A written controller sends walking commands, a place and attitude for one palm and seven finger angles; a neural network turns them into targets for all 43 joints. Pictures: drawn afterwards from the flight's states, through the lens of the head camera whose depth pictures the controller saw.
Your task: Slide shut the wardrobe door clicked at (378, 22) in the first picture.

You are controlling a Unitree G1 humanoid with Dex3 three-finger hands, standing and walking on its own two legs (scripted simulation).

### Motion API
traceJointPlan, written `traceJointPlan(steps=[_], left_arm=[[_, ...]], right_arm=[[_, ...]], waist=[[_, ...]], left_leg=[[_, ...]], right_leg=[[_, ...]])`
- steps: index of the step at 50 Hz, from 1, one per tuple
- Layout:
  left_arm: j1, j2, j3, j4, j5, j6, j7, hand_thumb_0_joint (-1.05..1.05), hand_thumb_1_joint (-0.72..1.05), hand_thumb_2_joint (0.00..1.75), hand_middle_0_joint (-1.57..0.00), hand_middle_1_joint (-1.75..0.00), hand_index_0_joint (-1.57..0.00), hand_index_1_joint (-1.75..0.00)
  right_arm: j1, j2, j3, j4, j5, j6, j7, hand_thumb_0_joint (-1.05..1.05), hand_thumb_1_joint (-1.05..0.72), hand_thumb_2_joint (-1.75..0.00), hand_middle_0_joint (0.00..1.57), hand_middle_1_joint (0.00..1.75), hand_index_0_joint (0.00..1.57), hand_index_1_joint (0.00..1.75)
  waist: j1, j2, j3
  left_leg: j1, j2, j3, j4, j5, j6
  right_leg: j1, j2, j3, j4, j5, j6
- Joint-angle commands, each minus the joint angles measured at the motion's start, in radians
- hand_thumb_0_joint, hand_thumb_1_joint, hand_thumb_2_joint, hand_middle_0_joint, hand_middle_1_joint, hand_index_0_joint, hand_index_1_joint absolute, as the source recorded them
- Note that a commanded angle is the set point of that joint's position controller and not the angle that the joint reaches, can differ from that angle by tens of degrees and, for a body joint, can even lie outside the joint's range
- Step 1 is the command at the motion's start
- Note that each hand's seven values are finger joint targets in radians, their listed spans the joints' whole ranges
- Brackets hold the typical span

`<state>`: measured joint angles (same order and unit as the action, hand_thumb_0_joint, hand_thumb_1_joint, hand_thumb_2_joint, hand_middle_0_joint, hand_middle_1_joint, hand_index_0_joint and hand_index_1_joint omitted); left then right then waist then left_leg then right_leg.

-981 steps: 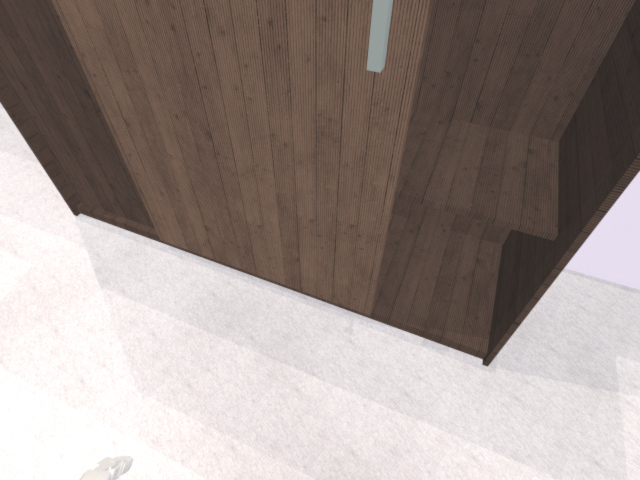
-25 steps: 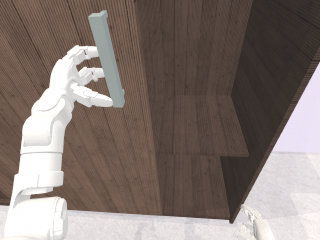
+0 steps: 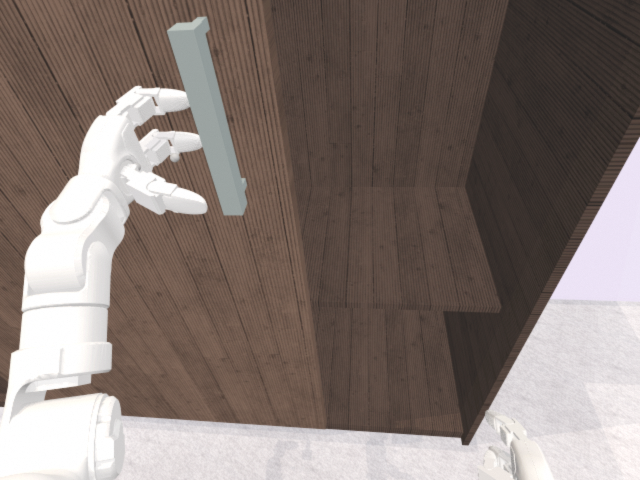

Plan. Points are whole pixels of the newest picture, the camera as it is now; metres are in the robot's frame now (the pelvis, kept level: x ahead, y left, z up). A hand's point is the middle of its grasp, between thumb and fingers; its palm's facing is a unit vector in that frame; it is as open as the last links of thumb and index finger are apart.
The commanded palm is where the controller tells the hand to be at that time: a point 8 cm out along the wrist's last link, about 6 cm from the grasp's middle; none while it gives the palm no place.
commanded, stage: move the hooked fingers beside the handle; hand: left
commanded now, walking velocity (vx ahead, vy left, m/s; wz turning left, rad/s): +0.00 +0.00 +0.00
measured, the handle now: (219, 124) +0.43 +0.13 +0.27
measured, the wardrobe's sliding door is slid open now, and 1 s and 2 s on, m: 0.40 0.40 0.40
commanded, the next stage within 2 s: none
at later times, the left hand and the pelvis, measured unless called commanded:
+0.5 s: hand (147, 166) +0.36 +0.20 +0.26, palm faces -0.01 -1.00 -0.07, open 14.0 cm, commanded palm +0.34 +0.25 +0.26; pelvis +0.00 +0.01 +0.00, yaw +0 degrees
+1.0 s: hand (161, 173) +0.36 +0.19 +0.25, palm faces -0.03 -1.00 -0.07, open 14.0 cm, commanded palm +0.34 +0.25 +0.27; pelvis -0.01 +0.01 +0.00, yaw +0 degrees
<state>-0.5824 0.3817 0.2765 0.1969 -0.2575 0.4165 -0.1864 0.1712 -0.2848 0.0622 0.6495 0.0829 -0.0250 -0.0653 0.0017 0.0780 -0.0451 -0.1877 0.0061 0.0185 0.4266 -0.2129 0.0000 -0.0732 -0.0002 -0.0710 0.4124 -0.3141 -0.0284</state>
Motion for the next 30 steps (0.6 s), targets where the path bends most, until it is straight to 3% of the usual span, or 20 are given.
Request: traceJointPlan(steps=[1,4,5,7,8,13,14,17,18,23,26,30], left_arm=[[-0.417,0.254,0.098,-0.153,-0.015,-0.058,-0.010,0.00,-0.50,0.30,-0.30,-1.20,-0.30,-1.20],[-0.380,0.255,0.095,-0.171,-0.011,-0.048,-0.014,0.00,-0.50,0.30,-0.30,-1.20,-0.30,-1.20],[-0.381,0.286,0.123,-0.184,-0.013,-0.049,-0.012,0.00,-0.50,0.30,-0.30,-1.20,-0.30,-1.20],[-0.417,0.250,0.086,-0.221,-0.014,-0.055,-0.022,0.00,-0.50,0.30,-0.30,-1.20,-0.30,-1.20],[-0.397,0.281,0.116,-0.226,-0.016,-0.057,-0.022,0.00,-0.50,0.30,-0.30,-1.20,-0.30,-1.20],[-0.416,0.307,0.136,-0.274,-0.021,-0.080,-0.033,0.00,-0.50,0.30,-0.30,-1.20,-0.30,-1.20],[-0.391,0.319,0.143,-0.240,-0.021,-0.079,-0.032,0.00,-0.50,0.30,-0.30,-1.20,-0.30,-1.20],[-0.408,0.255,0.086,-0.232,-0.023,-0.067,-0.044,0.00,-0.50,0.30,-0.30,-1.20,-0.30,-1.20],[-0.399,0.265,0.094,-0.218,-0.023,-0.059,-0.046,0.00,-0.50,0.30,-0.30,-1.20,-0.30,-1.20],[-0.361,0.281,0.114,-0.198,-0.031,-0.042,-0.053,0.00,-0.50,0.30,-0.30,-1.20,-0.30,-1.20],[-0.432,0.239,0.063,-0.219,-0.032,-0.057,-0.046,0.00,-0.50,0.30,-0.30,-1.20,-0.30,-1.20],[-0.488,0.284,0.099,-0.271,-0.025,-0.086,-0.020,0.00,-0.50,0.30,-0.30,-1.20,-0.30,-1.20]], right_arm=[[-0.157,-0.110,-0.045,-0.157,0.001,-0.051,-0.010,0.00,-0.90,-0.90,0.20,0.30,0.20,0.30],[-0.161,-0.109,-0.044,-0.164,0.002,-0.048,-0.006,0.00,-0.90,-0.90,0.20,0.30,0.20,0.30],[-0.159,-0.111,-0.045,-0.169,0.002,-0.049,-0.006,0.00,-0.90,-0.90,0.20,0.30,0.20,0.30],[-0.162,-0.108,-0.045,-0.176,0.003,-0.052,-0.006,0.00,-0.90,-0.90,0.20,0.30,0.20,0.30],[-0.160,-0.111,-0.046,-0.178,0.003,-0.055,-0.007,0.00,-0.90,-0.90,0.20,0.30,0.20,0.30],[-0.162,-0.111,-0.045,-0.179,0.000,-0.062,-0.011,0.00,-0.90,-0.90,0.20,0.30,0.20,0.30],[-0.155,-0.113,-0.045,-0.169,0.001,-0.058,-0.011,0.00,-0.90,-0.90,0.20,0.30,0.20,0.30],[-0.161,-0.110,-0.044,-0.170,0.005,-0.064,-0.012,0.00,-0.90,-0.90,0.20,0.30,0.20,0.30],[-0.160,-0.112,-0.045,-0.168,0.005,-0.065,-0.012,0.00,-0.90,-0.90,0.20,0.30,0.20,0.30],[-0.165,-0.117,-0.045,-0.172,0.006,-0.061,-0.014,0.00,-0.90,-0.90,0.20,0.30,0.20,0.30],[-0.169,-0.110,-0.042,-0.168,0.007,-0.064,-0.014,0.00,-0.90,-0.90,0.20,0.30,0.20,0.30],[-0.160,-0.111,-0.042,-0.163,0.000,-0.070,-0.012,0.00,-0.90,-0.90,0.20,0.30,0.20,0.30]], waist=[[0.009,-0.104,-0.232],[0.018,-0.073,-0.231],[0.017,-0.086,-0.241],[0.006,-0.083,-0.243],[0.011,-0.084,-0.257],[0.010,-0.047,-0.287],[0.011,-0.047,-0.261],[-0.003,-0.029,-0.236],[-0.001,-0.018,-0.238],[0.005,-0.081,-0.243],[-0.009,-0.052,-0.216],[-0.004,-0.038,-0.257]], left_leg=[[0.175,-0.025,-0.031,0.011,0.267,0.060],[0.171,-0.027,-0.027,0.018,0.280,0.059],[0.170,-0.026,-0.032,0.018,0.279,0.059],[0.187,-0.026,-0.031,0.020,0.290,0.061],[0.192,-0.025,-0.034,0.024,0.296,0.062],[0.222,-0.025,-0.038,0.026,0.316,0.062],[0.201,-0.023,-0.038,0.029,0.311,0.059],[0.211,-0.022,-0.044,0.024,0.283,0.057],[0.213,-0.021,-0.045,0.025,0.284,0.056],[0.194,-0.020,-0.049,0.022,0.278,0.056],[0.201,-0.018,-0.052,0.019,0.243,0.055],[0.222,-0.018,-0.063,0.013,0.251,0.052]], right_leg=[[-0.043,0.004,0.032,-0.039,0.467,0.008],[-0.042,0.001,0.031,-0.034,0.473,0.006],[-0.038,0.002,0.031,-0.033,0.473,0.006],[-0.050,0.002,0.030,-0.031,0.482,0.008],[-0.047,0.004,0.030,-0.028,0.483,0.007],[-0.044,0.005,0.031,-0.025,0.484,0.004],[-0.043,0.005,0.028,-0.027,0.478,0.003],[-0.081,0.007,0.024,-0.031,0.436,0.002],[-0.083,0.006,0.024,-0.031,0.435,0.001],[-0.076,0.006,0.021,-0.029,0.433,0.004],[-0.107,0.006,0.021,-0.038,0.383,0.003],[-0.088,0.007,0.022,-0.041,0.372,-0.001]])
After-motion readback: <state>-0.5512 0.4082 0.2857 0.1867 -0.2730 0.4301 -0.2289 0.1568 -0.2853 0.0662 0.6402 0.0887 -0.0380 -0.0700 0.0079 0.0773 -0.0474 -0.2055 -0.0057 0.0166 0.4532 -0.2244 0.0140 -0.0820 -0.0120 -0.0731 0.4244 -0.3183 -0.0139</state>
